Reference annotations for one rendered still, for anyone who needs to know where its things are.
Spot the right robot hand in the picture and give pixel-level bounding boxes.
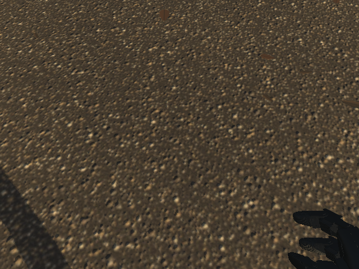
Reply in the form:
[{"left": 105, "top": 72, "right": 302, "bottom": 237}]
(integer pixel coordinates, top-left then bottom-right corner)
[{"left": 288, "top": 208, "right": 359, "bottom": 269}]

